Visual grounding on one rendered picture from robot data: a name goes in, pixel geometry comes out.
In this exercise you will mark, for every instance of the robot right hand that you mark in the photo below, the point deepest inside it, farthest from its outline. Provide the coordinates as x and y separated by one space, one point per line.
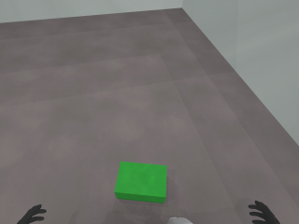
266 214

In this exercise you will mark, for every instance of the robot left hand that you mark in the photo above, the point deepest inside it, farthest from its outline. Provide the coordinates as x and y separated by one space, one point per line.
28 217

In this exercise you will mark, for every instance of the carton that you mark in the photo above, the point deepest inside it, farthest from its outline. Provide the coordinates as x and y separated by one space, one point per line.
142 182

